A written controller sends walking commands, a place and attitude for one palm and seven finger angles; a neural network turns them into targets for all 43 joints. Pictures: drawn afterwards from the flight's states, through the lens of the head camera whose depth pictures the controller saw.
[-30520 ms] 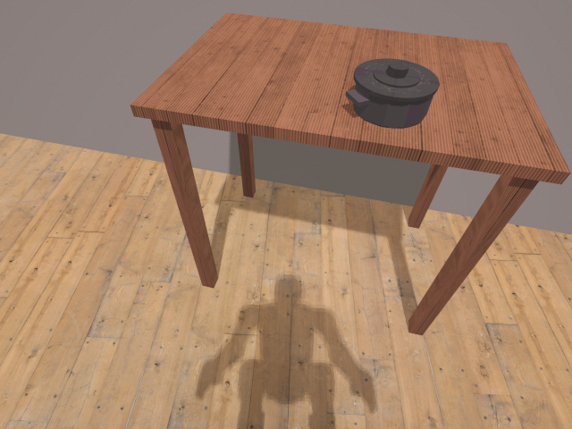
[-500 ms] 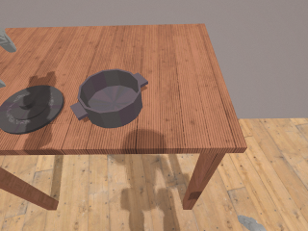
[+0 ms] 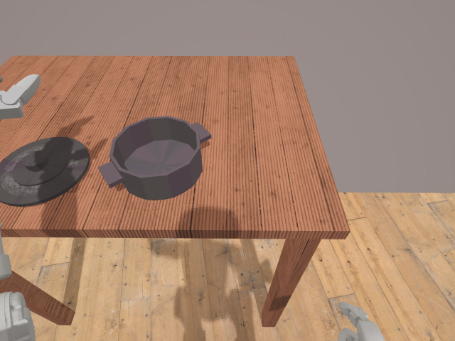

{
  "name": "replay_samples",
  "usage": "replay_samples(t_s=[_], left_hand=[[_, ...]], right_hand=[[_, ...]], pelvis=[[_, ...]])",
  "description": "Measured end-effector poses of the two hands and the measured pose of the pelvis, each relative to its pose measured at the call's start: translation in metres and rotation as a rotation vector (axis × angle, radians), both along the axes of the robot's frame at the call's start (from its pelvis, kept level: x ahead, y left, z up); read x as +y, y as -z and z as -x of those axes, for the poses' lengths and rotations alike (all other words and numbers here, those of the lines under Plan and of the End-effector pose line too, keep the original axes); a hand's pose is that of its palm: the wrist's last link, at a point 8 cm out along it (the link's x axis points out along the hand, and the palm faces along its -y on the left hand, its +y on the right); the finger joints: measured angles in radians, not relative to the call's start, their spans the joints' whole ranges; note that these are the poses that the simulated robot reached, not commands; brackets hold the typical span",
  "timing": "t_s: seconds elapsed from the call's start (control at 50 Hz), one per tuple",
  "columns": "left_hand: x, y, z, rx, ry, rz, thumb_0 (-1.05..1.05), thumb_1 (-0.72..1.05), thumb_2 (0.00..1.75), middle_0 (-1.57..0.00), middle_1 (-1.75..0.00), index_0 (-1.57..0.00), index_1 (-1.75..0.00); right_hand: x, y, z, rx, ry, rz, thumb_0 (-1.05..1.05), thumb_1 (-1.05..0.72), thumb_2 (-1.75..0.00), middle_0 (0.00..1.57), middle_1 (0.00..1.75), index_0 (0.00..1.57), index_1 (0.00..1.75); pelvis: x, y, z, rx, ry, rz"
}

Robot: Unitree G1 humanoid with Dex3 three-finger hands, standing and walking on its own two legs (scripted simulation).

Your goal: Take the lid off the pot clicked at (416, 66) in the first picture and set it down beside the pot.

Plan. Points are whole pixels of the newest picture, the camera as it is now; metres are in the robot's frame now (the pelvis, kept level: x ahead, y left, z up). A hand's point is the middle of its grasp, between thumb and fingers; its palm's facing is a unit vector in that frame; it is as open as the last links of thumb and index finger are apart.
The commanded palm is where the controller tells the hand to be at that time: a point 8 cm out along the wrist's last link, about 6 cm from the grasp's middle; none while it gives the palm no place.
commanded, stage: draw the hand back to the body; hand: left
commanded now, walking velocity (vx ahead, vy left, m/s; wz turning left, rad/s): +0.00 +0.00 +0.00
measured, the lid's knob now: (36, 160) +0.41 +0.41 +0.08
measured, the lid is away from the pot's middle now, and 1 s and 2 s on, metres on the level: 0.24 0.24 0.24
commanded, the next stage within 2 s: step back with the hand held close in 1.42 s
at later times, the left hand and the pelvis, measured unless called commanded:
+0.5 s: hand out of the picture +0.28 +0.28 +0.29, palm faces +0.58 -0.79 -0.21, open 8.4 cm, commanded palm +0.22 +0.32 +0.28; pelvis -0.01 -0.02 +0.00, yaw +1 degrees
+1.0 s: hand out of the picture +0.20 +0.25 +0.28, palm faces +0.50 -0.83 -0.24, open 7.5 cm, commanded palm +0.14 +0.29 +0.27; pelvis -0.02 +0.00 +0.00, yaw +1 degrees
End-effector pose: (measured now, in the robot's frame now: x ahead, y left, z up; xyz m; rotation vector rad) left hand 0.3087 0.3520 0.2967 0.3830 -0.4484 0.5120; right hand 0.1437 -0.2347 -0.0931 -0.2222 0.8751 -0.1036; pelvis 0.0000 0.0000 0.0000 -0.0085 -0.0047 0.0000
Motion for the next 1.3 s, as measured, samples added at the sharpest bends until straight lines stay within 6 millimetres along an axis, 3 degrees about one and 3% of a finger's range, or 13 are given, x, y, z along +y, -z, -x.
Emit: replay_samples(t_s=[0.14, 0.26, 0.48, 0.72, 0.9, 1.3], left_hand=[[-0.009, 0.003, 0.023, -0.021, -0.024, -0.003, 0.00, 0.14, 0.87, -0.40, -0.56, -0.39, -0.56], [-0.016, 0.006, 0.046, -0.044, -0.046, -0.001, 0.00, 0.29, 0.87, -0.36, -0.51, -0.36, -0.51], [-0.033, 0.011, 0.076, -0.062, -0.029, -0.008, 0.00, 0.57, 0.88, -0.29, -0.41, -0.29, -0.42], [-0.049, 0.009, 0.111, -0.115, 0.025, -0.044, 0.01, 0.82, 0.89, -0.23, -0.32, -0.22, -0.32], [-0.053, 0.011, 0.137, -0.134, 0.062, -0.080, 0.01, 0.88, 0.89, -0.21, -0.31, -0.21, -0.31], [-0.063, 0.022, 0.194, -0.123, 0.121, -0.144, 0.01, 0.88, 0.90, -0.21, -0.30, -0.21, -0.30]], right_hand=[[-0.025, 0.001, -0.010, -0.009, 0.014, 0.025, 0.01, -0.90, -0.90, 0.20, 0.30, 0.20, 0.30], [-0.032, -0.004, -0.025, -0.052, -0.009, 0.032, 0.01, -0.90, -0.90, 0.20, 0.29, 0.20, 0.30], [-0.011, -0.012, -0.044, -0.143, -0.063, -0.010, 0.01, -0.90, -0.90, 0.20, 0.29, 0.20, 0.30], [0.007, -0.011, -0.034, -0.155, -0.079, -0.029, 0.01, -0.90, -0.90, 0.20, 0.30, 0.20, 0.30], [0.013, -0.015, -0.026, -0.162, -0.076, -0.017, 0.01, -0.90, -0.90, 0.20, 0.30, 0.20, 0.30], [0.046, -0.027, -0.030, -0.219, -0.134, -0.021, 0.01, -0.90, -0.90, 0.20, 0.30, 0.20, 0.30]], pelvis=[[-0.009, 0.000, -0.005, -0.006, -0.002, -0.005], [-0.017, 0.000, -0.003, -0.016, -0.009, -0.007], [-0.022, 0.000, 0.006, -0.044, -0.014, -0.007], [-0.014, 0.000, 0.013, -0.073, -0.010, -0.005], [-0.007, -0.001, 0.018, -0.090, -0.009, -0.001], [0.011, 0.000, 0.026, -0.112, -0.017, 0.009]])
